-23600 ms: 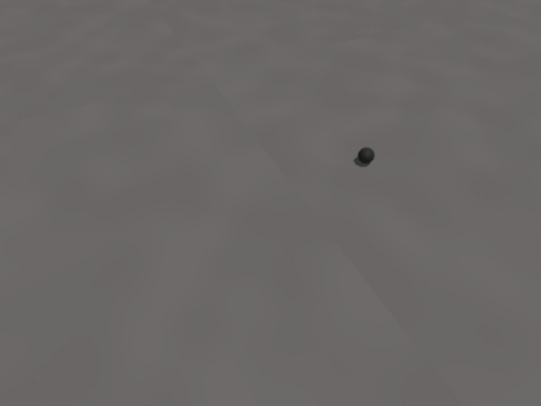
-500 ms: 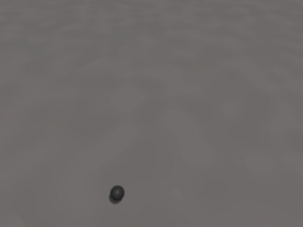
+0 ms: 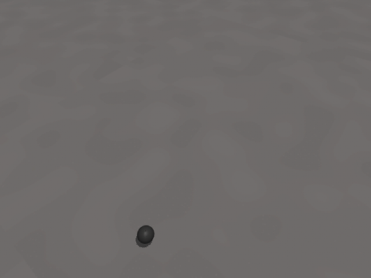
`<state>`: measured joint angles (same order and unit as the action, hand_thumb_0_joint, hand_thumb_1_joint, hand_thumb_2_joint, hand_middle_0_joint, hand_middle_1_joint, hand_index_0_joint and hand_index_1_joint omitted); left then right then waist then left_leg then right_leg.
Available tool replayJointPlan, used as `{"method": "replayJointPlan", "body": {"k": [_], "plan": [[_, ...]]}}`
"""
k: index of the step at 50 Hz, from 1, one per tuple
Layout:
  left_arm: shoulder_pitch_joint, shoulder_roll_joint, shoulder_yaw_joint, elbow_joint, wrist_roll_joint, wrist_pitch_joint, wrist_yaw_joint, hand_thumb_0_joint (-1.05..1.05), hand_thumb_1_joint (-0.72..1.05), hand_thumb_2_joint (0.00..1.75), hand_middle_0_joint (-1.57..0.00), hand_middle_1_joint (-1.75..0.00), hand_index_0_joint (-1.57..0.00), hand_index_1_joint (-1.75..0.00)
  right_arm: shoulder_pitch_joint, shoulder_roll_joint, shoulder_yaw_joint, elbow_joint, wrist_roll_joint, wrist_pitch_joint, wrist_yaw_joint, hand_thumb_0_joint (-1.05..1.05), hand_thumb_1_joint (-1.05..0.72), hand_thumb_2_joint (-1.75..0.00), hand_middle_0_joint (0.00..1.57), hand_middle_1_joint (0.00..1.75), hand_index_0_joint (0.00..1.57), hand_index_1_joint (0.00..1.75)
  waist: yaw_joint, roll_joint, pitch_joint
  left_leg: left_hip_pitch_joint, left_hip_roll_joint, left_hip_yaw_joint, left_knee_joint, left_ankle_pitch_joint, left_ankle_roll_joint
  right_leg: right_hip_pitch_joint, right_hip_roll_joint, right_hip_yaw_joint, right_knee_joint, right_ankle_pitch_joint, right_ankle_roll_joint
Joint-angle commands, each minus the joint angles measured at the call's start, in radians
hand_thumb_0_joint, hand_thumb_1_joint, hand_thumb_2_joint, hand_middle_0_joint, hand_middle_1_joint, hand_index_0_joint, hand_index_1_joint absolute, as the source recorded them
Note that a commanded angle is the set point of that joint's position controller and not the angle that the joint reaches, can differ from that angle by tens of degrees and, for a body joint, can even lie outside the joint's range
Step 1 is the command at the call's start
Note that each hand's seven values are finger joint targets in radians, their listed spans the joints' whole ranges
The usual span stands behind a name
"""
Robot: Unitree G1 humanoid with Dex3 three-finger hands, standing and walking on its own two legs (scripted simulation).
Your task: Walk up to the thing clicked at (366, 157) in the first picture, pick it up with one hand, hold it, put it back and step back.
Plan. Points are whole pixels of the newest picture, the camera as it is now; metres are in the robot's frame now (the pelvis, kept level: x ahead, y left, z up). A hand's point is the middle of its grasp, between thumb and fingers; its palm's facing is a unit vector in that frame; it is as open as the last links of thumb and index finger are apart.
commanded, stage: stand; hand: left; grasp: from above
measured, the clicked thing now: (145, 234) +0.44 +0.25 -0.74
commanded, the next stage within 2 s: rise first in 1.78 s
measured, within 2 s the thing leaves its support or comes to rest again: neither
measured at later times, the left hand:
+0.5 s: hand out of the picture +0.11 +0.25 -0.15, palm faces -0.03 -0.94 -0.34, open 7.4 cm
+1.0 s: hand out of the picture +0.10 +0.25 -0.16, palm faces -0.03 -0.94 -0.34, open 7.4 cm
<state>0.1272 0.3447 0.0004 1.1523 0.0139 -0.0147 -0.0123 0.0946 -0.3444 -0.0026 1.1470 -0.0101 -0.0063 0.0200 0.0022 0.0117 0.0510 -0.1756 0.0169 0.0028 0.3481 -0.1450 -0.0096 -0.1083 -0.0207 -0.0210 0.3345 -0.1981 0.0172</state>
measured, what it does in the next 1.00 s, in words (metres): stands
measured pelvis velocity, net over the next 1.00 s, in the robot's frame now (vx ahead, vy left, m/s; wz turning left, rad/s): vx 0.02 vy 0.00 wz -0.01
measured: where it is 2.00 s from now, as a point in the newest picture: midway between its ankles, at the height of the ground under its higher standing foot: outside the picture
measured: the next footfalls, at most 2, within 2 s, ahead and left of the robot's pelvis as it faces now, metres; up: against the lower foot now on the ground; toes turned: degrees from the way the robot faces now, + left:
none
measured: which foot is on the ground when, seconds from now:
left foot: down 0.00-1.00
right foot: down 0.00-1.00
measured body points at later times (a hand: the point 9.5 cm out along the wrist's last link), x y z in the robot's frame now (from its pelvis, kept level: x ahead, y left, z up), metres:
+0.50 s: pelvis +0.03 +0.00 +0.00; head +0.04 +0.00 +0.45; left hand +0.11 +0.30 -0.13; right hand +0.11 -0.30 -0.13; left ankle +0.03 +0.12 -0.75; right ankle -0.01 -0.13 -0.75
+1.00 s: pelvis +0.02 +0.00 +0.00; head +0.03 +0.00 +0.45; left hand +0.10 +0.30 -0.13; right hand +0.11 -0.30 -0.13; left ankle +0.03 +0.12 -0.75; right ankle -0.01 -0.13 -0.75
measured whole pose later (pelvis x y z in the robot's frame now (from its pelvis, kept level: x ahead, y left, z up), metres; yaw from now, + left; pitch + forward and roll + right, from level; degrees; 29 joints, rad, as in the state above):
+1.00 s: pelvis +0.02 +0.00 +0.00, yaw +0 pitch -2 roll +0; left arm 0.11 0.35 0.00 1.13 0.01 -0.01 0.00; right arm 0.09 -0.35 0.00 1.13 -0.01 -0.01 0.01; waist 0.01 0.01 0.05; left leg -0.12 0.02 0.01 0.32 -0.17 -0.01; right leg -0.05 -0.02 -0.01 0.28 -0.21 0.02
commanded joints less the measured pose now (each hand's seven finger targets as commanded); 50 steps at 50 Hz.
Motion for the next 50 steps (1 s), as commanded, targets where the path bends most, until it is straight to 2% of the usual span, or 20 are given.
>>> {"method": "replayJointPlan", "body": {"k": [1,4,6,7,18,25,30,32,36,38,42,50], "plan": [[-0.033,0.215,0.040,-0.059,-0.005,-0.020,0.015,0.00,0.90,0.90,-0.20,-0.30,-0.20,-0.30,-0.052,-0.220,-0.032,-0.064,0.001,-0.025,-0.020,0.00,-0.90,-0.90,0.20,0.30,0.20,0.30,-0.004,-0.011,-0.062,0.038,0.109,-0.110,-0.064,0.035,0.030,-0.023,-0.111,0.093,-0.072,0.045,-0.027],[-0.046,0.219,0.041,-0.068,-0.005,-0.021,0.015,0.00,0.90,0.90,-0.20,-0.30,-0.20,-0.30,-0.054,-0.221,-0.031,-0.066,0.001,-0.028,-0.020,0.00,-0.90,-0.90,0.20,0.30,0.20,0.30,-0.003,-0.006,-0.092,0.057,0.114,-0.104,-0.051,0.126,0.028,0.000,-0.115,0.092,-0.067,0.104,-0.027],[-0.043,0.216,0.041,-0.067,-0.006,-0.021,0.016,0.00,0.90,0.90,-0.20,-0.30,-0.20,-0.30,-0.054,-0.221,-0.030,-0.062,0.001,-0.029,-0.022,0.00,-0.90,-0.90,0.20,0.30,0.20,0.30,0.000,-0.010,-0.090,0.064,0.117,-0.101,-0.044,0.149,0.029,0.008,-0.117,0.092,-0.068,0.128,-0.025],[-0.048,0.218,0.041,-0.070,-0.005,-0.021,0.017,0.00,0.90,0.90,-0.20,-0.30,-0.20,-0.30,-0.057,-0.222,-0.032,-0.066,0.001,-0.029,-0.023,0.00,-0.90,-0.90,0.20,0.30,0.20,0.30,-0.001,-0.012,-0.113,0.076,0.123,-0.101,-0.034,0.192,0.033,0.028,-0.122,0.091,-0.063,0.175,-0.025],[-0.059,0.215,0.044,-0.072,-0.004,-0.017,0.020,0.00,0.90,0.90,-0.20,-0.30,-0.20,-0.30,-0.064,-0.223,-0.029,-0.069,0.003,-0.026,-0.027,0.00,-0.90,-0.90,0.20,0.30,0.20,0.30,0.000,-0.012,-0.098,0.092,0.122,-0.095,-0.040,0.213,0.026,0.035,-0.119,0.080,-0.074,0.199,-0.021],[-0.061,0.219,0.049,-0.072,-0.006,-0.017,0.021,0.00,0.90,0.90,-0.20,-0.30,-0.20,-0.30,-0.062,-0.222,-0.031,-0.074,0.004,-0.028,-0.030,0.00,-0.90,-0.90,0.20,0.30,0.20,0.30,-0.002,-0.011,-0.122,0.123,0.130,-0.086,-0.030,0.287,0.029,0.056,-0.123,0.079,-0.063,0.264,-0.022],[-0.064,0.220,0.048,-0.077,-0.004,-0.016,0.024,0.00,0.90,0.90,-0.20,-0.30,-0.20,-0.30,-0.064,-0.219,-0.032,-0.078,0.001,-0.026,-0.031,0.00,-0.90,-0.90,0.20,0.30,0.20,0.30,-0.004,-0.011,-0.118,0.125,0.128,-0.083,-0.031,0.281,0.027,0.054,-0.122,0.075,-0.068,0.270,-0.022],[-0.069,0.221,0.048,-0.073,-0.004,-0.016,0.025,0.00,0.90,0.90,-0.20,-0.30,-0.20,-0.30,-0.062,-0.214,-0.031,-0.076,0.003,-0.023,-0.030,0.00,-0.90,-0.90,0.20,0.30,0.20,0.30,-0.006,-0.018,-0.091,0.104,0.123,-0.087,-0.045,0.225,0.024,0.043,-0.118,0.075,-0.078,0.211,-0.020],[-0.065,0.213,0.046,-0.076,-0.004,-0.015,0.022,0.00,0.90,0.90,-0.20,-0.30,-0.20,-0.30,-0.061,-0.221,-0.035,-0.076,0.002,-0.023,-0.030,0.00,-0.90,-0.90,0.20,0.30,0.20,0.30,-0.004,-0.009,-0.091,0.101,0.121,-0.082,-0.048,0.205,0.026,0.045,-0.121,0.080,-0.085,0.197,-0.027],[-0.050,0.210,0.044,-0.077,-0.003,-0.016,0.021,0.00,0.90,0.90,-0.20,-0.30,-0.20,-0.30,-0.070,-0.224,-0.036,-0.081,0.002,-0.025,-0.029,0.00,-0.90,-0.90,0.20,0.30,0.20,0.30,0.002,0.000,-0.105,0.108,0.123,-0.080,-0.041,0.217,0.032,0.050,-0.123,0.081,-0.086,0.218,-0.027],[-0.057,0.218,0.046,-0.081,-0.003,-0.017,0.023,0.00,0.90,0.90,-0.20,-0.30,-0.20,-0.30,-0.056,-0.219,-0.034,-0.081,0.002,-0.026,-0.029,0.00,-0.90,-0.90,0.20,0.30,0.20,0.30,-0.002,-0.006,-0.110,0.113,0.126,-0.080,-0.041,0.249,0.031,0.055,-0.124,0.080,-0.078,0.236,-0.027],[-0.045,0.217,0.045,-0.081,-0.002,-0.014,0.021,0.00,0.90,0.90,-0.20,-0.30,-0.20,-0.30,-0.056,-0.218,-0.034,-0.079,0.002,-0.026,-0.029,0.00,-0.90,-0.90,0.20,0.30,0.20,0.30,0.000,-0.009,-0.075,0.099,0.116,-0.083,-0.063,0.178,0.029,0.026,-0.117,0.077,-0.090,0.157,-0.026]]}}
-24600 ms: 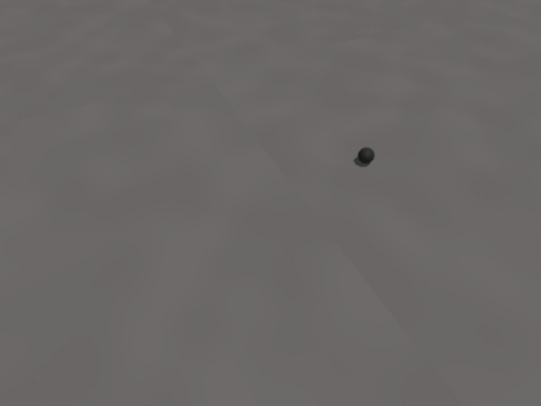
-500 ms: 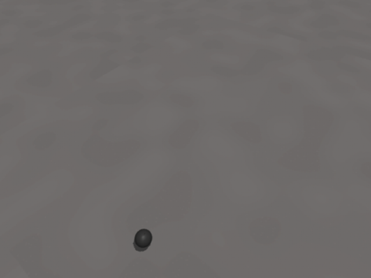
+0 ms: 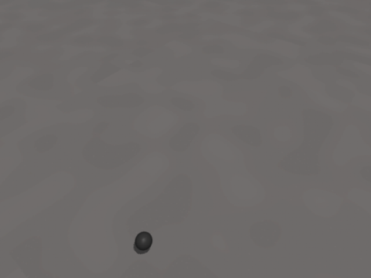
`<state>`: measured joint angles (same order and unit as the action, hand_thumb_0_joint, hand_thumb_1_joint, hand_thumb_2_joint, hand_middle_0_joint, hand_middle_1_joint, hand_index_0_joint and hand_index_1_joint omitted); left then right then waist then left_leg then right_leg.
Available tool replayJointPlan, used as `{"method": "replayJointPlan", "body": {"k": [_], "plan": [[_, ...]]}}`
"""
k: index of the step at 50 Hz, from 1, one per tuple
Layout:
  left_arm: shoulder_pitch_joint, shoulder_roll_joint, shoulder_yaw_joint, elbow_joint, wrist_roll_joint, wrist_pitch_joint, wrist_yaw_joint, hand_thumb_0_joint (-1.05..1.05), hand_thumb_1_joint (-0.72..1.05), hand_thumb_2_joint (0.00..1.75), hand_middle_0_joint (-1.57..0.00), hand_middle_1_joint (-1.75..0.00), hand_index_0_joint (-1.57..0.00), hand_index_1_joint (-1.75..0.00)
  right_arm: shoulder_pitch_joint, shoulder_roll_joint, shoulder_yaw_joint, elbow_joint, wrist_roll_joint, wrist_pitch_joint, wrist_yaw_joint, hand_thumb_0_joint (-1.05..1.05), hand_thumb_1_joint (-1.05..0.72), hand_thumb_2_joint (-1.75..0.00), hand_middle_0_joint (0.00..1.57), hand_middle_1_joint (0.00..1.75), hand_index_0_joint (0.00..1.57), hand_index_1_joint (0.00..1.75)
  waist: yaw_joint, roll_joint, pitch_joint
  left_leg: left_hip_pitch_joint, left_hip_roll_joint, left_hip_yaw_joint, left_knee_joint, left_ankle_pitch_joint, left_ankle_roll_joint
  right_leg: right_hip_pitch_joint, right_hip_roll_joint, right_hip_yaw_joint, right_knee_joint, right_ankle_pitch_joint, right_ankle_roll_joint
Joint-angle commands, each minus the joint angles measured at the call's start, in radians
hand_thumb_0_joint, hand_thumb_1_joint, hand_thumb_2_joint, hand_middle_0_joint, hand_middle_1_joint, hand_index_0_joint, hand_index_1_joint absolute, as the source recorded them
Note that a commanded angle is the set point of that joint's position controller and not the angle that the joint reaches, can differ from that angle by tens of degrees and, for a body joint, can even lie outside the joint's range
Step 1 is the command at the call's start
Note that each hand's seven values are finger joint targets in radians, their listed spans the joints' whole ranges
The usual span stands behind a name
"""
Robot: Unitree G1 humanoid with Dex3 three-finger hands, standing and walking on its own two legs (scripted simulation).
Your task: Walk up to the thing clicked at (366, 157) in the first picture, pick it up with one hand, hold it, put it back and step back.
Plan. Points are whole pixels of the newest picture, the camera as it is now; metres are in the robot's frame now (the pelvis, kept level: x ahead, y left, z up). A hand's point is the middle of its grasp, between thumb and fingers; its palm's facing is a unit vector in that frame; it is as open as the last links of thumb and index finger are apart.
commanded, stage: stand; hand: left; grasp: from above
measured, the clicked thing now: (143, 240) +0.42 +0.26 -0.74
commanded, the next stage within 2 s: rise first in 0.78 s
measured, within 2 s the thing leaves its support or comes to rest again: neither
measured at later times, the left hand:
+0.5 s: hand out of the picture +0.06 +0.26 -0.16, palm faces -0.03 -0.94 -0.34, open 7.4 cm
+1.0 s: hand out of the picture +0.10 +0.26 -0.16, palm faces +0.05 -0.94 -0.33, open 7.7 cm
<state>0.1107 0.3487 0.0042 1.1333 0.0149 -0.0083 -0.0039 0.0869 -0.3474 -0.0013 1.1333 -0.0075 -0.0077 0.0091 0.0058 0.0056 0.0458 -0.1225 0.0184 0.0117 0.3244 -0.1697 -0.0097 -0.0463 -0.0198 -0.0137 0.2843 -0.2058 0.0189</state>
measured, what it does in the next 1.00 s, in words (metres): stands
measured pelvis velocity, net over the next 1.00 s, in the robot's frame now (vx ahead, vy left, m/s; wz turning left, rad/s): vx -0.01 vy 0.01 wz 0.01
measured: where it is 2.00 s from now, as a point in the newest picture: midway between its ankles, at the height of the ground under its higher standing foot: outside the picture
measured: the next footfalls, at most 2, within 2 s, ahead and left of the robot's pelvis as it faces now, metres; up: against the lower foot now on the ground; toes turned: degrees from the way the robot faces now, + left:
none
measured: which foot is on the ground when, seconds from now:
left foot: down 0.00-1.00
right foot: down 0.00-1.00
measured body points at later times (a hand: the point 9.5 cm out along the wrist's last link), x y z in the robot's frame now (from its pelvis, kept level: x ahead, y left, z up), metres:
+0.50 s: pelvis -0.01 +0.00 +0.00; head +0.01 +0.01 +0.45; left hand +0.06 +0.31 -0.14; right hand +0.07 -0.30 -0.13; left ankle +0.00 +0.12 -0.75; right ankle -0.03 -0.13 -0.75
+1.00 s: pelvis -0.01 +0.01 -0.01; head +0.03 +0.01 +0.44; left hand +0.10 +0.30 -0.14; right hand +0.09 -0.28 -0.13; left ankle +0.00 +0.12 -0.75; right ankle -0.03 -0.13 -0.75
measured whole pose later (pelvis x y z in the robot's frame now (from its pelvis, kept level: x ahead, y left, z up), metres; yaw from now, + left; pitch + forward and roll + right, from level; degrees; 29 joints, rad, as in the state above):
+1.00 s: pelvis -0.01 +0.01 -0.01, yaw +1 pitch +2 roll +0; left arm 0.04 0.33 0.06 1.08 -0.01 -0.03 0.01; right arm 0.16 -0.32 0.00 0.93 0.04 -0.04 -0.02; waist 0.00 0.00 0.05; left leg -0.28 0.01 0.00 0.45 -0.21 0.00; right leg -0.21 -0.03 -0.02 0.43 -0.26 0.02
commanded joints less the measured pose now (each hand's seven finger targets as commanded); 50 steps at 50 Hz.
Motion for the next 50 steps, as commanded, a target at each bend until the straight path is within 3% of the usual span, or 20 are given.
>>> {"method": "replayJointPlan", "body": {"k": [1,11,18,31,43,44,45,46,47,48,50], "plan": [[-0.033,0.214,0.043,-0.061,-0.001,-0.020,0.014,0.00,0.90,0.90,-0.20,-0.30,-0.20,-0.30,-0.054,-0.217,-0.037,-0.067,-0.001,-0.024,-0.019,0.00,-0.90,-0.90,0.20,0.30,0.20,0.30,-0.004,-0.001,-0.067,0.047,0.119,-0.095,-0.039,0.192,0.031,-0.036,-0.118,0.072,-0.038,0.156,-0.030],[-0.025,0.218,0.041,-0.063,-0.002,-0.021,0.012,0.00,0.90,0.90,-0.20,-0.30,-0.20,-0.30,-0.033,-0.212,-0.038,-0.063,-0.002,-0.022,-0.015,0.00,-0.90,-0.90,0.20,0.30,0.20,0.30,-0.008,-0.014,-0.054,0.032,0.113,-0.103,-0.048,0.118,0.033,-0.051,-0.119,0.078,-0.049,0.097,-0.032],[-0.018,0.222,0.041,-0.069,-0.001,-0.022,0.013,0.00,0.90,0.90,-0.20,-0.30,-0.20,-0.30,-0.029,-0.212,-0.039,-0.065,-0.002,-0.025,-0.016,0.00,-0.90,-0.90,0.20,0.30,0.20,0.30,-0.007,-0.009,-0.075,0.037,0.116,-0.104,-0.037,0.177,0.035,-0.032,-0.122,0.076,-0.036,0.136,-0.031],[-0.007,0.213,0.039,-0.066,0.000,-0.019,0.013,0.00,0.90,0.90,-0.20,-0.30,-0.20,-0.30,-0.017,-0.214,-0.035,-0.065,0.000,-0.023,-0.016,0.00,-0.90,-0.90,0.20,0.30,0.20,0.30,-0.007,-0.006,-0.054,0.030,0.112,-0.110,-0.043,0.158,0.038,-0.047,-0.120,0.072,-0.038,0.119,-0.030],[-0.004,0.210,0.038,-0.074,-0.003,-0.017,0.012,0.00,0.90,0.90,-0.20,-0.30,-0.20,-0.30,-0.029,-0.217,-0.036,-0.073,-0.001,-0.026,-0.018,0.00,-0.90,-0.90,0.20,0.30,0.20,0.30,-0.002,0.002,-0.073,0.048,0.115,-0.107,-0.031,0.212,0.035,-0.039,-0.119,0.069,-0.026,0.147,-0.031],[-0.006,0.210,0.039,-0.075,-0.003,-0.018,0.012,0.00,0.86,0.98,-0.26,-0.38,-0.25,-0.38,-0.022,-0.217,-0.036,-0.073,-0.001,-0.027,-0.018,0.00,-0.95,-0.93,0.20,0.31,0.20,0.31,-0.003,0.000,-0.076,0.047,0.116,-0.103,-0.029,0.216,0.036,-0.035,-0.121,0.071,-0.026,0.152,-0.033],[-0.357,0.066,0.046,-0.426,-0.055,-0.114,0.028,0.00,0.78,0.98,-0.23,-0.46,-0.18,-0.46,0.010,-0.059,0.007,-0.343,0.070,-0.073,-0.038,0.00,-0.99,-0.92,0.20,0.30,0.20,0.30,-0.133,0.022,0.003,-0.083,-0.007,0.018,0.030,0.032,0.018,-0.306,0.027,-0.004,0.067,0.101,-0.028],[-0.491,0.099,0.055,-0.360,-0.057,-0.110,0.035,0.00,0.70,0.97,-0.20,-0.54,-0.16,-0.54,0.058,-0.085,0.001,-0.290,0.068,-0.071,-0.047,0.00,-0.94,-0.91,0.20,0.30,0.20,0.30,-0.105,-0.003,-0.042,-0.069,-0.015,0.014,0.052,-0.002,0.017,-0.261,0.022,-0.013,0.080,0.071,-0.028],[-0.333,0.157,0.098,-0.198,-0.043,-0.074,0.040,0.00,0.62,0.98,-0.17,-0.62,-0.14,-0.62,0.089,-0.110,-0.012,-0.277,0.064,-0.063,-0.051,0.00,-0.93,-0.91,0.20,0.30,0.20,0.30,-0.090,-0.026,-0.025,-0.109,-0.023,0.017,0.069,-0.044,0.020,-0.273,0.029,-0.023,0.084,0.015,-0.035],[-0.232,0.175,0.123,-0.112,-0.033,-0.051,0.030,0.00,0.54,0.94,-0.15,-0.70,-0.14,-0.70,0.102,-0.114,-0.024,-0.305,0.066,-0.053,-0.051,0.00,-0.90,-0.90,0.20,0.30,0.20,0.30,-0.054,-0.042,-0.020,-0.159,-0.015,0.021,0.102,-0.029,0.021,-0.283,0.032,-0.029,0.115,0.006,-0.035],[-0.320,0.256,0.165,-0.168,0.002,-0.059,0.017,0.00,0.38,0.91,-0.12,-0.86,-0.14,-0.86,0.135,-0.112,-0.050,-0.337,0.052,-0.058,-0.062,0.00,-0.91,-0.90,0.20,0.30,0.20,0.30,-0.042,-0.026,-0.172,-0.154,-0.015,0.014,0.174,0.028,0.020,-0.298,0.029,-0.017,0.186,0.059,-0.034]]}}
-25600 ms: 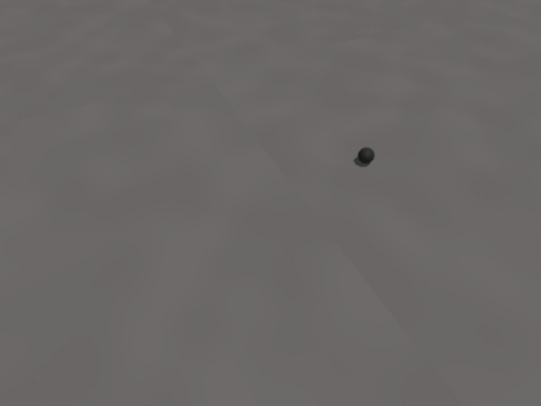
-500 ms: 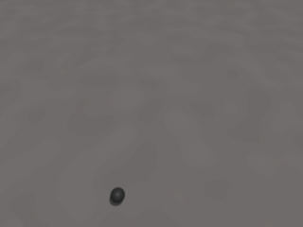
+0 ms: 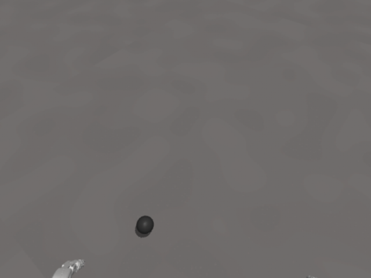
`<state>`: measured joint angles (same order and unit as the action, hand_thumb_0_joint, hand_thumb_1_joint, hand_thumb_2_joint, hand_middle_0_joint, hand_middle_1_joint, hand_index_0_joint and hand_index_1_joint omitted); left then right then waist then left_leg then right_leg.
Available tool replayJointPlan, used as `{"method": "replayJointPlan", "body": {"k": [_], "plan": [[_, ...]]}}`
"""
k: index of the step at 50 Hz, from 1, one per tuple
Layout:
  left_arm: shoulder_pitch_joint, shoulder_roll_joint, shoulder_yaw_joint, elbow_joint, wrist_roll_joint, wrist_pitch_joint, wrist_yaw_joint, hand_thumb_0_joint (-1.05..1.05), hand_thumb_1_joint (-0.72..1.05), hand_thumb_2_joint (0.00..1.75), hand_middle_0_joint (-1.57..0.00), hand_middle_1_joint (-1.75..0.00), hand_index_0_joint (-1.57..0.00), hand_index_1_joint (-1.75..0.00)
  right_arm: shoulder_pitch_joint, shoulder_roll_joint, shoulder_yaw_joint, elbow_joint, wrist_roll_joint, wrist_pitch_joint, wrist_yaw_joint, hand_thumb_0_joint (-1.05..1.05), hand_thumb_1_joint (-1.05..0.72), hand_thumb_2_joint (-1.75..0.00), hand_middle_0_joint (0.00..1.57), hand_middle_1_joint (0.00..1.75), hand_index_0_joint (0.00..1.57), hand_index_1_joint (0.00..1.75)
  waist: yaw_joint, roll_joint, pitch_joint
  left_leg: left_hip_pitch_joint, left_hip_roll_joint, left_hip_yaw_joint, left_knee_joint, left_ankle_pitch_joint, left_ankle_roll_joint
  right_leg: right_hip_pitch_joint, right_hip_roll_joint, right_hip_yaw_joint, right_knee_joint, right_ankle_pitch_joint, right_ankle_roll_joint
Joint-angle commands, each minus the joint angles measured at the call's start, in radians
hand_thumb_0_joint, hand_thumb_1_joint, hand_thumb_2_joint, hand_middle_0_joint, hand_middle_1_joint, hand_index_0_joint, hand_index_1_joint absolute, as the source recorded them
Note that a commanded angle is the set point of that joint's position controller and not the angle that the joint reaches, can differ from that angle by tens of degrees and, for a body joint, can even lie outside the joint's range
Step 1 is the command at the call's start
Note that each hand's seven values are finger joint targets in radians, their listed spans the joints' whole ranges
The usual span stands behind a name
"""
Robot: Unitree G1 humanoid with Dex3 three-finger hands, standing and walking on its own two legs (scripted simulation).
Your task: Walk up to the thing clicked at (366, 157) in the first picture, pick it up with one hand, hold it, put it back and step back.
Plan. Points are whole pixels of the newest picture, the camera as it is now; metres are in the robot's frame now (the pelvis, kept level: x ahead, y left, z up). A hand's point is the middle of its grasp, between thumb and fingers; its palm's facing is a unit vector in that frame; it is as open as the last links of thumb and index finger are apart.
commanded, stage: rise first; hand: left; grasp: from above
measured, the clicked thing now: (145, 224) +0.43 +0.25 -0.73
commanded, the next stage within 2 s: none
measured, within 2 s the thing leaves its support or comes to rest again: neither
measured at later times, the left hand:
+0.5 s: hand out of the picture +0.14 +0.26 -0.22, palm faces -0.12 -0.89 -0.43, open 13.7 cm
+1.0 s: hand (96, 275) +0.16 +0.30 -0.33, palm faces -0.39 -0.69 -0.61, open 14.1 cm
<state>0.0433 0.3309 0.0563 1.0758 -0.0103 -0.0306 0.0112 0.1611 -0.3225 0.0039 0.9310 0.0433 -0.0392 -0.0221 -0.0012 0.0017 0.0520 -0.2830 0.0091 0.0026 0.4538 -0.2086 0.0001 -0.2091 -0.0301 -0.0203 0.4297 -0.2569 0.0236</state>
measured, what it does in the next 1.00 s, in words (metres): lowers itself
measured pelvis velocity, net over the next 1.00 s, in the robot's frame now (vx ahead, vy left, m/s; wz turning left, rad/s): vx -0.04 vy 0.00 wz -0.04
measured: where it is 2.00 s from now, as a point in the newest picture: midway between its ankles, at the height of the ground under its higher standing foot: outside the picture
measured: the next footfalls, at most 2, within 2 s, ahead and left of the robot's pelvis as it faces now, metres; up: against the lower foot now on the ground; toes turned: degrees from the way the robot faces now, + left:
none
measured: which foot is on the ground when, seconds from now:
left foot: down 0.00-1.00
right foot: down 0.00-1.00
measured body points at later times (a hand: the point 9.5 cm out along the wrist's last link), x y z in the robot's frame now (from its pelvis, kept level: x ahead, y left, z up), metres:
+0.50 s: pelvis -0.01 -0.01 -0.08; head +0.09 +0.01 +0.36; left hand +0.14 +0.31 -0.19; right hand +0.13 -0.27 -0.18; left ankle +0.02 +0.12 -0.74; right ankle -0.02 -0.14 -0.74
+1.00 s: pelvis -0.04 +0.00 -0.19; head +0.12 +0.01 +0.23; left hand +0.18 +0.33 -0.29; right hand +0.16 -0.27 -0.29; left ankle +0.02 +0.12 -0.74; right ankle -0.02 -0.14 -0.74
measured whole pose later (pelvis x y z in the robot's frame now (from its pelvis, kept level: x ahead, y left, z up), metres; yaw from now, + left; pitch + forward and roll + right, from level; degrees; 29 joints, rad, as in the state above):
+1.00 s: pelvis -0.04 +0.00 -0.19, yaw -2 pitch +29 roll -3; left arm 0.03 0.47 0.19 0.65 0.49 -0.05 -0.03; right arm 0.10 -0.27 -0.05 0.58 -0.01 -0.18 0.02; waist -0.01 0.00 -0.17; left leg -1.47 0.04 -0.04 1.58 -0.61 -0.01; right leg -1.39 0.00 -0.03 1.57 -0.69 0.01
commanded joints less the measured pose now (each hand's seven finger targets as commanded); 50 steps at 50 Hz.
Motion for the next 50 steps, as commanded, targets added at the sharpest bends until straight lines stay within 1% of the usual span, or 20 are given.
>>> {"method": "replayJointPlan", "body": {"k": [1,2,4,5,7,8,9,12,15,18,21,22,26,27,34,37,40,43,46,50], "plan": [[-0.183,0.288,0.141,-0.081,0.054,-0.028,-0.012,0.00,0.30,0.90,-0.10,-0.94,-0.13,-0.92,0.071,-0.137,-0.071,-0.162,-0.010,-0.032,-0.026,0.00,-0.91,-0.90,0.20,0.30,0.20,0.30,-0.024,0.006,-0.240,-0.002,-0.010,0.022,0.084,0.114,0.007,-0.129,0.036,-0.012,0.085,0.153,-0.042],[-0.093,0.272,0.150,-0.015,0.083,-0.015,-0.025,0.00,0.22,0.91,-0.07,-1.02,-0.11,-0.98,0.101,-0.138,-0.083,-0.167,-0.020,-0.032,-0.019,0.00,-0.93,-0.91,0.20,0.30,0.20,0.30,-0.020,0.007,-0.262,-0.044,-0.011,0.017,0.130,0.141,0.006,-0.152,0.036,-0.011,0.127,0.177,-0.042],[0.026,0.266,0.181,-0.062,0.117,0.008,-0.041,0.00,0.06,0.96,-0.02,-1.11,-0.07,-1.06,0.105,-0.125,-0.097,-0.218,-0.026,-0.032,-0.006,0.00,-0.95,-0.91,0.20,0.30,0.20,0.30,0.044,0.058,-0.358,-0.051,-0.018,0.019,0.168,0.210,-0.002,-0.122,0.036,-0.010,0.174,0.208,-0.049],[0.028,0.247,0.179,-0.111,0.122,0.023,-0.040,0.00,-0.02,0.96,-0.02,-1.12,-0.07,-1.08,0.099,-0.119,-0.100,-0.251,-0.028,-0.033,-0.004,0.00,-0.94,-0.91,0.20,0.30,0.20,0.30,0.043,0.083,-0.381,-0.034,-0.017,0.020,0.165,0.219,-0.007,-0.126,0.039,-0.009,0.177,0.201,-0.049],[-0.003,0.209,0.143,-0.131,0.149,0.065,-0.040,0.00,-0.18,0.97,-0.03,-1.13,-0.07,-1.09,0.067,-0.104,-0.094,-0.294,-0.024,-0.033,0.000,0.00,-0.93,-0.91,0.20,0.30,0.20,0.30,0.034,0.082,-0.303,-0.097,-0.015,0.014,0.168,0.168,-0.008,-0.183,0.043,-0.012,0.174,0.146,-0.050],[-0.047,0.202,0.129,-0.140,0.161,0.087,-0.041,0.00,-0.26,0.96,-0.04,-1.12,-0.07,-1.08,0.050,-0.107,-0.091,-0.313,-0.021,-0.034,0.001,0.00,-0.92,-0.90,0.20,0.30,0.20,0.30,0.014,0.061,-0.279,-0.126,-0.013,0.011,0.185,0.138,-0.007,-0.209,0.047,-0.016,0.186,0.122,-0.048],[-0.058,0.224,0.143,-0.159,0.174,0.102,-0.037,0.00,-0.34,0.97,-0.05,-1.11,-0.07,-1.09,0.041,-0.109,-0.096,-0.334,-0.018,-0.036,0.002,0.00,-0.91,-0.90,0.20,0.30,0.20,0.30,0.014,0.038,-0.276,-0.153,-0.009,0.008,0.208,0.121,-0.002,-0.236,0.047,-0.017,0.207,0.104,-0.047],[-0.022,0.205,0.148,-0.203,0.182,0.131,-0.030,0.00,-0.53,0.98,-0.07,-1.10,-0.07,-1.09,0.054,-0.101,-0.095,-0.370,-0.019,-0.048,0.009,0.00,-0.90,-0.90,0.20,0.30,0.20,0.30,0.000,0.005,-0.253,-0.246,-0.004,0.007,0.276,0.035,0.002,-0.328,0.053,-0.018,0.269,0.021,-0.046],[-0.034,0.206,0.169,-0.283,0.196,0.117,-0.025,0.00,-0.52,0.98,-0.06,-1.10,-0.06,-1.09,0.075,-0.094,-0.103,-0.392,-0.024,-0.073,0.011,0.00,-0.88,-0.90,0.20,0.30,0.20,0.30,-0.008,0.008,-0.291,-0.303,0.002,0.000,0.361,0.025,0.006,-0.416,0.054,-0.019,0.361,0.006,-0.045],[0.016,0.234,0.205,-0.412,0.205,0.096,-0.026,0.00,-0.52,0.99,-0.06,-1.10,-0.06,-1.09,0.090,-0.086,-0.109,-0.418,-0.028,-0.095,0.008,0.00,-0.89,-0.90,0.20,0.30,0.20,0.30,-0.008,0.047,-0.398,-0.302,0.007,-0.002,0.437,0.079,0.010,-0.452,0.050,-0.013,0.444,0.053,-0.044],[0.048,0.258,0.215,-0.512,0.224,0.095,-0.026,0.00,-0.51,1.01,-0.06,-1.10,-0.05,-1.10,0.074,-0.083,-0.112,-0.430,-0.032,-0.107,0.000,0.00,-0.90,-0.90,0.20,0.30,0.20,0.30,-0.008,0.073,-0.412,-0.330,0.011,0.000,0.482,0.074,0.012,-0.513,0.048,-0.003,0.482,0.051,-0.042],[0.076,0.244,0.208,-0.514,0.229,0.101,-0.031,0.00,-0.50,1.01,-0.06,-1.10,-0.05,-1.10,0.077,-0.081,-0.110,-0.433,-0.032,-0.109,-0.003,0.00,-0.91,-0.91,0.20,0.30,0.20,0.30,-0.020,0.060,-0.419,-0.328,0.015,-0.002,0.491,0.074,0.014,-0.517,0.049,-0.006,0.488,0.047,-0.040],[0.138,0.228,0.202,-0.569,0.245,0.129,-0.035,0.00,-0.52,0.99,-0.06,-1.10,-0.06,-1.09,0.058,-0.076,-0.107,-0.450,-0.037,-0.119,-0.007,0.00,-0.91,-0.90,0.20,0.30,0.20,0.30,-0.025,0.063,-0.414,-0.387,0.015,-0.010,0.531,0.037,0.014,-0.561,0.048,-0.007,0.518,0.019,-0.039],[0.142,0.245,0.216,-0.590,0.253,0.134,-0.034,0.00,-0.53,0.99,-0.06,-1.09,-0.06,-1.09,0.058,-0.077,-0.107,-0.450,-0.037,-0.121,-0.006,0.00,-0.90,-0.90,0.20,0.30,0.20,0.30,-0.014,0.071,-0.432,-0.397,0.014,-0.009,0.547,0.039,0.015,-0.563,0.047,-0.007,0.531,0.022,-0.040],[0.206,0.222,0.200,-0.650,0.282,0.153,-0.037,0.00,-0.54,0.96,-0.06,-1.10,-0.07,-1.09,0.033,-0.068,-0.101,-0.479,-0.042,-0.138,0.001,0.00,-0.91,-0.90,0.20,0.30,0.20,0.30,-0.018,0.068,-0.458,-0.489,0.015,-0.017,0.651,0.044,0.019,-0.673,0.050,-0.013,0.632,0.013,-0.040],[0.152,0.242,0.203,-0.684,0.302,0.142,-0.034,0.00,-0.55,0.96,-0.07,-1.10,-0.07,-1.09,0.015,-0.074,-0.102,-0.490,-0.043,-0.147,0.006,0.00,-0.91,-0.90,0.20,0.30,0.20,0.30,-0.028,0.075,-0.434,-0.572,0.015,-0.025,0.682,-0.051,0.018,-0.749,0.050,-0.016,0.681,-0.065,-0.045],[0.060,0.269,0.205,-0.641,0.348,0.105,-0.031,0.00,-0.54,0.96,-0.06,-1.10,-0.07,-1.09,-0.009,-0.080,-0.104,-0.482,-0.044,-0.160,0.008,0.00,-0.89,-0.90,0.20,0.30,0.20,0.30,-0.037,0.065,-0.400,-0.681,0.015,-0.029,0.745,-0.178,0.019,-0.869,0.051,-0.013,0.749,-0.167,-0.047],[0.001,0.304,0.220,-0.585,0.412,0.038,-0.023,0.00,-0.53,0.96,-0.05,-1.09,-0.06,-1.08,-0.015,-0.090,-0.109,-0.468,-0.047,-0.172,0.012,0.00,-0.87,-0.89,0.20,0.30,0.20,0.30,-0.035,0.078,-0.450,-0.764,0.011,-0.037,0.829,-0.211,0.016,-0.971,0.049,-0.009,0.852,-0.198,-0.048],[-0.064,0.331,0.199,-0.576,0.487,-0.041,-0.020,0.00,-0.53,0.98,-0.04,-1.09,-0.05,-1.09,-0.022,-0.097,-0.115,-0.450,-0.050,-0.179,0.020,0.00,-0.85,-0.89,0.20,0.30,0.20,0.30,-0.024,0.090,-0.540,-0.832,0.009,-0.031,0.932,-0.203,0.020,-1.062,0.054,-0.003,0.943,-0.192,-0.049],[-0.161,0.402,0.219,-0.545,0.575,-0.133,0.003,0.00,-0.56,1.00,-0.06,-1.10,-0.05,-1.10,-0.019,-0.126,-0.123,-0.419,-0.050,-0.174,0.034,0.00,-0.88,-0.89,0.20,0.30,0.20,0.30,-0.013,0.125,-0.654,-0.886,0.014,-0.058,1.048,-0.147,0.012,-1.215,0.055,-0.011,1.091,-0.169,-0.051]]}}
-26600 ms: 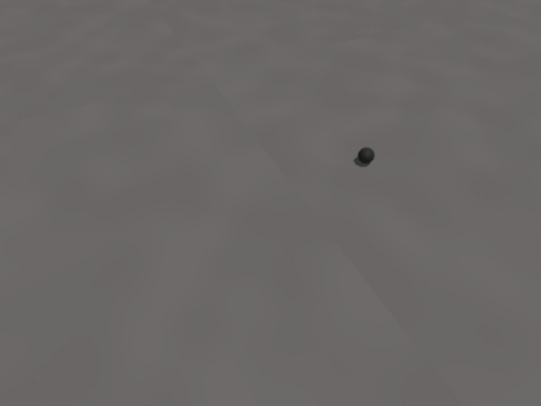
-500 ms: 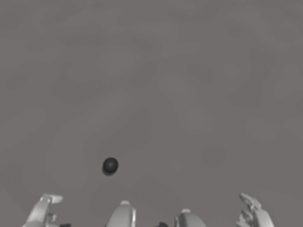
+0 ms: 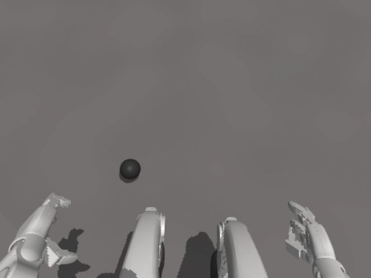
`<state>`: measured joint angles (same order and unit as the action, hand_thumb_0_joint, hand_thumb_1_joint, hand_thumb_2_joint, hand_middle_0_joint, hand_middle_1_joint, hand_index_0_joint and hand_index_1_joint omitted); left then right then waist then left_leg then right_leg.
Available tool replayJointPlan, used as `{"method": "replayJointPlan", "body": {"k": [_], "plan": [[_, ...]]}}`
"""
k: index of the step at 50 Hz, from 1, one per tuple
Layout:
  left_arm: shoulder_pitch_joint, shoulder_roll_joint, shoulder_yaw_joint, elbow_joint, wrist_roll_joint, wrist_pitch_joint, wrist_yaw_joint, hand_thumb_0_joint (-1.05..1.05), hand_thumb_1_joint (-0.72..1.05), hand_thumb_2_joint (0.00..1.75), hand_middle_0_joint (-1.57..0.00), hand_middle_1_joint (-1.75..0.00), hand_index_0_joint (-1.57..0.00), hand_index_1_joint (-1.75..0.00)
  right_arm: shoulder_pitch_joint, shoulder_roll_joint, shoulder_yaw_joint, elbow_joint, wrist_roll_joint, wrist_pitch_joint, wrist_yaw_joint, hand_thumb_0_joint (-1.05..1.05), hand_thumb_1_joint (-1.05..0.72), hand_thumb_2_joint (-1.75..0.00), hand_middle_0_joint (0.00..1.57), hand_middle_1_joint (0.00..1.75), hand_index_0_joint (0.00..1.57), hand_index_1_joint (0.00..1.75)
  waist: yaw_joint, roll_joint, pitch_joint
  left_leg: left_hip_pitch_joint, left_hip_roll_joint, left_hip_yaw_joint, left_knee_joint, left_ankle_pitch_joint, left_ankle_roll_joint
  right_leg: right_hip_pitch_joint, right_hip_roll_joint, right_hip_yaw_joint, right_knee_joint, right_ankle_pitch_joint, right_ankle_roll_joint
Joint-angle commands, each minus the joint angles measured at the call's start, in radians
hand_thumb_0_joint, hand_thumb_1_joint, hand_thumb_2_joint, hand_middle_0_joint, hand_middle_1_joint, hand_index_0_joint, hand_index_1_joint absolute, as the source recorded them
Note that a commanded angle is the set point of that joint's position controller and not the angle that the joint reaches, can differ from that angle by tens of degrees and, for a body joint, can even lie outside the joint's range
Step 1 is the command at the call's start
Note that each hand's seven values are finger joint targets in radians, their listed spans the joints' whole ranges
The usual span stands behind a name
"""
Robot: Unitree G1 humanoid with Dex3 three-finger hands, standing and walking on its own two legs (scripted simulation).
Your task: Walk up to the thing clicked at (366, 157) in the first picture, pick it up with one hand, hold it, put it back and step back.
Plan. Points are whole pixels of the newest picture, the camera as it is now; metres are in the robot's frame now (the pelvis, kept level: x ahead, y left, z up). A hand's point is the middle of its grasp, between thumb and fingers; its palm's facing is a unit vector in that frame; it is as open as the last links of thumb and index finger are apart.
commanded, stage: rise first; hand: left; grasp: from above
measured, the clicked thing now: (130, 169) +0.46 +0.27 -0.54
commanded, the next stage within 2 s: approach in 1.68 s
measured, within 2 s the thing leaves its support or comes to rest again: neither
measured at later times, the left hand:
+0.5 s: hand (88, 192) +0.32 +0.33 -0.30, palm faces -0.48 -0.26 -0.84, open 14.0 cm
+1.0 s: hand (98, 177) +0.38 +0.34 -0.38, palm faces -0.44 -0.05 -0.89, open 14.2 cm
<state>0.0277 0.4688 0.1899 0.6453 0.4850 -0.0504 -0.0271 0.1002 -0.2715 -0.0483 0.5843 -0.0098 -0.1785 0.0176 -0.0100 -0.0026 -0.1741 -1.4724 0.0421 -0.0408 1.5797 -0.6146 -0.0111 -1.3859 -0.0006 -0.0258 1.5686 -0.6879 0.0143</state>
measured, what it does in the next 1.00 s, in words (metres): lowers itself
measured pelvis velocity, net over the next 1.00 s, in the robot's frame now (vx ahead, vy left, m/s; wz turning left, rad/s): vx -0.06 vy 0.00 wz -0.13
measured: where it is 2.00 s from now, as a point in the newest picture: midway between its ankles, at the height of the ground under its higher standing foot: outside the picture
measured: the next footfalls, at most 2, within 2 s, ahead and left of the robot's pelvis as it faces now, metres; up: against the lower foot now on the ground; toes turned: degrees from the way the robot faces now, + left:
none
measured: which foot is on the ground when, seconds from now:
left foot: down 0.00-1.00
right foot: down 0.00-1.00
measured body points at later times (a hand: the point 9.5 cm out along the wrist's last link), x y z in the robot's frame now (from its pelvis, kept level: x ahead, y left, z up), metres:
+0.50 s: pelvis -0.06 +0.00 -0.18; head +0.15 +0.02 +0.22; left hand +0.34 +0.34 -0.25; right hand +0.04 -0.28 -0.31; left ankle +0.05 +0.12 -0.55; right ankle +0.02 -0.13 -0.55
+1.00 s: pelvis -0.06 +0.00 -0.23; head +0.18 +0.05 +0.15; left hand +0.40 +0.34 -0.33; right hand +0.01 -0.28 -0.35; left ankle +0.05 +0.12 -0.55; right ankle +0.02 -0.13 -0.55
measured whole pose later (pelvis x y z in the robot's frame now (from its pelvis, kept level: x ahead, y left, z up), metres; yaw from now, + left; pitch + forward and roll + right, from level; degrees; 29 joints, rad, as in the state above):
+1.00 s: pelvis -0.06 +0.00 -0.23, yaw -8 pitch +32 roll -8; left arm -0.79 0.84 0.21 1.29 1.24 -0.35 0.31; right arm 0.07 -0.26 0.02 0.77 -0.13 -0.01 0.11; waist -0.12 -0.03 -0.04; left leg -2.28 0.05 -0.16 2.33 -0.63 -0.01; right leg -2.15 0.05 -0.09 2.29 -0.71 0.03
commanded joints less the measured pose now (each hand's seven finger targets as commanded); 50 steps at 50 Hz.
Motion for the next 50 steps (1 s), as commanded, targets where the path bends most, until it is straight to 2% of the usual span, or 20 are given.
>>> {"method": "replayJointPlan", "body": {"k": [1,6,7,8,10,12,15,16,20,23,26,29,32,34,40,41,42,44,45,50], "plan": [[-0.165,0.295,0.099,-0.109,0.101,-0.126,0.052,0.00,-0.58,1.02,-0.06,-1.09,-0.05,-1.10,0.041,-0.184,-0.071,-0.061,0.006,-0.030,-0.003,0.00,-0.89,-0.90,0.20,0.30,0.20,0.30,0.006,0.137,-0.451,0.299,-0.015,-0.022,-0.053,0.289,0.021,-0.069,0.024,-0.009,-0.017,0.276,-0.042],[-0.279,0.359,0.123,-0.020,0.197,-0.143,0.117,0.00,-0.57,1.01,-0.06,-1.10,-0.06,-1.10,0.062,-0.199,-0.076,-0.018,0.002,0.001,0.015,0.00,-0.89,-0.90,0.20,0.30,0.20,0.30,0.024,0.135,-0.554,0.237,-0.012,-0.026,0.069,0.338,0.020,-0.152,0.028,-0.030,0.095,0.302,-0.043],[-0.320,0.360,0.113,-0.016,0.210,-0.145,0.124,0.00,-0.57,1.01,-0.06,-1.10,-0.06,-1.09,0.065,-0.201,-0.081,-0.013,-0.001,0.007,0.017,0.00,-0.89,-0.90,0.20,0.30,0.20,0.30,0.017,0.121,-0.594,0.227,-0.009,-0.023,0.099,0.337,0.024,-0.167,0.032,-0.032,0.106,0.304,-0.041],[-0.383,0.398,0.120,0.012,0.229,-0.147,0.131,0.00,-0.56,1.01,-0.06,-1.09,-0.06,-1.09,0.077,-0.203,-0.080,0.002,-0.003,0.012,0.019,0.00,-0.89,-0.90,0.20,0.30,0.20,0.30,0.012,0.119,-0.606,0.194,-0.010,-0.019,0.130,0.340,0.027,-0.170,0.033,-0.031,0.121,0.312,-0.039],[-0.476,0.406,0.098,0.051,0.257,-0.156,0.131,0.00,-0.56,1.01,-0.06,-1.10,-0.06,-1.10,0.092,-0.199,-0.080,0.021,-0.008,0.022,0.025,0.00,-0.89,-0.90,0.20,0.30,0.20,0.30,0.003,0.103,-0.626,0.136,-0.012,-0.012,0.180,0.311,0.033,-0.182,0.035,-0.034,0.141,0.296,-0.037],[-0.536,0.467,0.118,0.103,0.291,-0.167,0.133,0.00,-0.55,1.01,-0.06,-1.09,-0.06,-1.09,0.109,-0.202,-0.077,0.036,-0.012,0.032,0.028,0.00,-0.88,-0.90,0.20,0.30,0.20,0.30,0.010,0.075,-0.647,0.079,-0.013,-0.001,0.227,0.280,0.042,-0.184,0.040,-0.033,0.154,0.276,-0.035],[-0.614,0.528,0.135,0.175,0.350,-0.188,0.137,0.00,-0.51,1.00,-0.04,-1.09,-0.05,-1.09,0.113,-0.210,-0.074,0.050,-0.019,0.050,0.031,0.00,-0.85,-0.89,0.20,0.30,0.20,0.30,0.016,0.081,-0.624,0.000,-0.013,-0.002,0.252,0.168,0.039,-0.239,0.042,-0.045,0.192,0.188,-0.040],[-0.651,0.533,0.124,0.175,0.367,-0.199,0.139,0.00,-0.52,1.01,-0.04,-1.09,-0.05,-1.08,0.114,-0.206,-0.072,0.048,-0.022,0.055,0.030,0.00,-0.85,-0.89,0.20,0.30,0.20,0.30,0.013,0.082,-0.623,-0.031,-0.013,0.006,0.265,0.129,0.039,-0.247,0.046,-0.045,0.193,0.160,-0.040],[-0.719,0.556,0.118,0.241,0.423,-0.238,0.150,0.00,-0.52,1.01,-0.04,-1.08,-0.05,-1.07,0.125,-0.207,-0.060,0.066,-0.029,0.078,0.035,0.00,-0.85,-0.89,0.20,0.30,0.20,0.30,-0.003,0.097,-0.590,-0.095,-0.016,0.001,0.302,0.067,0.040,-0.317,0.052,-0.061,0.238,0.104,-0.044],[-0.784,0.609,0.125,0.297,0.469,-0.272,0.171,0.00,-0.52,1.01,-0.04,-1.07,-0.05,-1.06,0.130,-0.206,-0.047,0.074,-0.038,0.094,0.041,0.00,-0.86,-0.89,0.20,0.30,0.20,0.30,-0.015,0.085,-0.532,-0.187,-0.020,0.004,0.335,0.006,0.045,-0.355,0.056,-0.066,0.255,0.039,-0.044],[-0.863,0.620,0.105,0.323,0.514,-0.306,0.197,0.00,-0.51,1.00,-0.05,-1.05,-0.06,-1.04,0.130,-0.209,-0.035,0.091,-0.051,0.105,0.046,0.00,-0.87,-0.89,0.20,0.30,0.20,0.30,-0.037,0.127,-0.500,-0.212,-0.019,-0.005,0.359,-0.040,0.044,-0.424,0.058,-0.076,0.290,-0.004,-0.047],[-0.922,0.628,0.090,0.360,0.567,-0.326,0.236,0.00,-0.53,1.02,-0.05,-1.02,-0.05,-1.02,0.135,-0.222,-0.031,0.113,-0.062,0.112,0.050,0.00,-0.86,-0.89,0.20,0.30,0.20,0.30,-0.048,0.202,-0.493,-0.180,-0.010,-0.034,0.355,-0.077,0.033,-0.498,0.059,-0.101,0.354,0.003,-0.051],[-0.955,0.660,0.092,0.411,0.613,-0.332,0.280,0.00,-0.53,1.01,-0.05,-1.02,-0.05,-1.02,0.129,-0.233,-0.025,0.125,-0.073,0.121,0.053,0.00,-0.87,-0.89,0.20,0.30,0.20,0.30,-0.058,0.216,-0.475,-0.198,-0.014,-0.043,0.373,-0.099,0.030,-0.560,0.056,-0.113,0.383,-0.007,-0.053],[-0.969,0.652,0.082,0.441,0.639,-0.329,0.306,0.00,-0.54,1.02,-0.05,-1.01,-0.05,-1.01,0.131,-0.236,-0.020,0.134,-0.080,0.128,0.057,0.00,-0.88,-0.90,0.20,0.30,0.20,0.30,-0.063,0.230,-0.470,-0.193,-0.015,-0.044,0.389,-0.082,0.027,-0.588,0.053,-0.118,0.400,0.004,-0.053],[-1.030,0.679,0.072,0.489,0.700,-0.309,0.363,0.00,-0.56,1.03,-0.06,-0.98,-0.05,-0.99,0.145,-0.233,-0.010,0.153,-0.101,0.146,0.065,0.00,-0.89,-0.90,0.20,0.30,0.20,0.30,-0.075,0.241,-0.504,-0.194,-0.017,-0.027,0.459,0.008,0.027,-0.588,0.055,-0.119,0.421,0.064,-0.052],[-1.049,0.696,0.078,0.491,0.702,-0.306,0.367,0.00,-0.55,1.01,-0.07,-0.98,-0.06,-0.99,0.148,-0.237,-0.008,0.156,-0.106,0.148,0.068,0.00,-0.90,-0.90,0.20,0.30,0.20,0.30,-0.083,0.243,-0.514,-0.201,-0.017,-0.026,0.470,0.019,0.029,-0.578,0.055,-0.119,0.427,0.078,-0.051],[-1.044,0.704,0.083,0.487,0.707,-0.303,0.372,0.00,-0.55,1.01,-0.06,-1.00,-0.06,-1.00,0.143,-0.235,-0.009,0.157,-0.111,0.149,0.069,0.00,-0.90,-0.90,0.20,0.30,0.20,0.30,-0.070,0.241,-0.535,-0.188,-0.014,-0.023,0.483,0.045,0.030,-0.566,0.057,-0.118,0.431,0.101,-0.050],[-1.067,0.708,0.077,0.486,0.721,-0.298,0.376,0.00,-0.55,1.01,-0.06,-0.99,-0.06,-0.99,0.156,-0.234,-0.008,0.159,-0.116,0.155,0.072,0.00,-0.90,-0.90,0.20,0.30,0.20,0.30,-0.086,0.232,-0.566,-0.196,-0.014,-0.015,0.511,0.085,0.035,-0.535,0.062,-0.117,0.433,0.138,-0.046],[-1.057,0.711,0.079,0.503,0.723,-0.295,0.378,0.00,-0.54,1.00,-0.07,-0.98,-0.07,-0.99,0.155,-0.233,-0.006,0.164,-0.118,0.157,0.073,0.00,-0.90,-0.90,0.20,0.30,0.20,0.30,-0.079,0.235,-0.558,-0.199,-0.014,-0.016,0.515,0.093,0.034,-0.538,0.062,-0.118,0.445,0.144,-0.047],[-1.057,0.714,0.078,0.512,0.738,-0.294,0.377,0.00,-0.57,1.01,-0.06,-1.00,-0.05,-1.00,0.153,-0.235,-0.003,0.165,-0.131,0.170,0.082,0.00,-0.90,-0.90,0.20,0.30,0.20,0.30,-0.089,0.246,-0.555,-0.196,-0.007,-0.031,0.533,0.117,0.036,-0.549,0.069,-0.132,0.473,0.161,-0.045]]}}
